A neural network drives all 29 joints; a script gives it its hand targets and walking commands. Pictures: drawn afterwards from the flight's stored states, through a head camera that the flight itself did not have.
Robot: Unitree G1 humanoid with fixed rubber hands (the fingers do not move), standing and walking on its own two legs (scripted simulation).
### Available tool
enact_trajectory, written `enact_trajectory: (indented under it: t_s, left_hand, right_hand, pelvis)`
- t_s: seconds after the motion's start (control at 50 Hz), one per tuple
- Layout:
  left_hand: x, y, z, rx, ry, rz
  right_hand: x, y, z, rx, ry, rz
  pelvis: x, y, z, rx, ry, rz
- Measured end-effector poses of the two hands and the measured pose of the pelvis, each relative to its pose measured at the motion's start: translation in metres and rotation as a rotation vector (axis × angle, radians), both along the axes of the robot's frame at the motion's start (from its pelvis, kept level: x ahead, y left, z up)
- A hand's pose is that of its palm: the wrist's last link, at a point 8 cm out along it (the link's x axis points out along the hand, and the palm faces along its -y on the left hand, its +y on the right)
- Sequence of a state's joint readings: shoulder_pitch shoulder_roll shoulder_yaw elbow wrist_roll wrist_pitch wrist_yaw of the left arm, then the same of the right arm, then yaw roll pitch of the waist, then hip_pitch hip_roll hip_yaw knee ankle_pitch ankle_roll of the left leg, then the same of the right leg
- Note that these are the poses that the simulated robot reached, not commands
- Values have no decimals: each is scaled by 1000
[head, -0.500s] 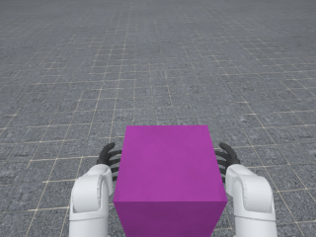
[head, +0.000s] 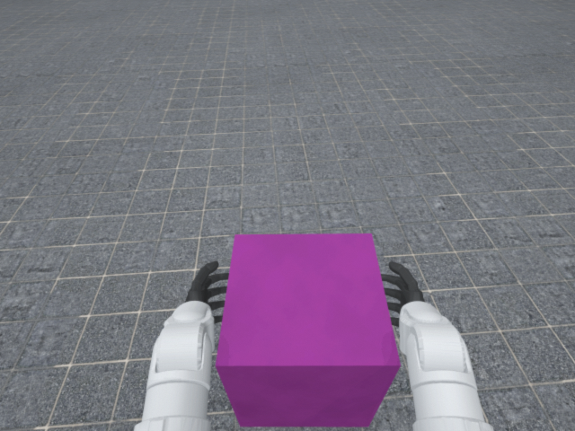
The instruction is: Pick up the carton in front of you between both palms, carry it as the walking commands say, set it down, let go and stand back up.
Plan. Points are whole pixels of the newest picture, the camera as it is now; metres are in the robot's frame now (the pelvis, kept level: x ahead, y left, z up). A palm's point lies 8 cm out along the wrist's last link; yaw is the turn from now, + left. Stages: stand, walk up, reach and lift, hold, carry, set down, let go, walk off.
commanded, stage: carry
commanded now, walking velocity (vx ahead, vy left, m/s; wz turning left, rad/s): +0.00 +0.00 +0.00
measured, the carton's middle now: (303, 333) +0.30 +0.00 -0.04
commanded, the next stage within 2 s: hold in 0.30 s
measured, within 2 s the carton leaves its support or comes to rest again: neither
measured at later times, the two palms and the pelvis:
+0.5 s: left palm (192, 319) +0.27 +0.15 +0.05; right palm (410, 315) +0.28 -0.15 +0.05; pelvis -0.01 +0.00 +0.01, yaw +2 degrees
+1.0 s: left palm (195, 317) +0.27 +0.15 +0.05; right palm (415, 310) +0.28 -0.15 +0.05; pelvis -0.03 -0.02 +0.00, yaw +2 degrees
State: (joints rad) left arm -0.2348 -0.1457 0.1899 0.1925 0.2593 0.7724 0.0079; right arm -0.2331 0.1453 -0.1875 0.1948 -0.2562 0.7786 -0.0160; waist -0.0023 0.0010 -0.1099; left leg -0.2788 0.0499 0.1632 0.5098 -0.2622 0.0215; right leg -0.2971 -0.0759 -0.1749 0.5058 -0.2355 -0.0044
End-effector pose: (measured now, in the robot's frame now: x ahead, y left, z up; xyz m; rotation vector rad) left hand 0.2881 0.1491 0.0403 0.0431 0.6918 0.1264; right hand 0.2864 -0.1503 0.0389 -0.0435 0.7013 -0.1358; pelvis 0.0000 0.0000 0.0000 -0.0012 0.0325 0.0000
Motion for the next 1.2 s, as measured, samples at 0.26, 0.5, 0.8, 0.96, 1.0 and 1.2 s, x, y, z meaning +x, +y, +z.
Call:
enact_trajectory:
  t_s: [0.26,0.5,0.8,0.96,1.0,1.2]
  left_hand:
    - [5,1,4,-8,-62,9]
    - [-15,4,6,4,-27,20]
    - [-29,0,16,-2,-38,47]
    - [-23,-2,16,-31,-44,69]
    - [-17,-2,14,-38,-43,73]
    - [18,-4,-34,-22,11,67]
  right_hand:
    - [6,1,4,7,-63,-2]
    - [-7,4,7,-8,-27,29]
    - [-17,0,15,7,-39,39]
    - [-10,-2,15,39,-43,17]
    - [-4,-2,13,47,-41,13]
    - [31,-3,-36,27,11,27]
  pelvis:
    - [-3,0,-1,0,7,1]
    - [-9,-3,8,2,-138,26]
    - [-27,-12,6,6,-194,40]
    - [-33,-16,2,7,-202,36]
    - [-34,-16,0,6,-202,37]
    - [-39,-17,-12,2,-66,38]
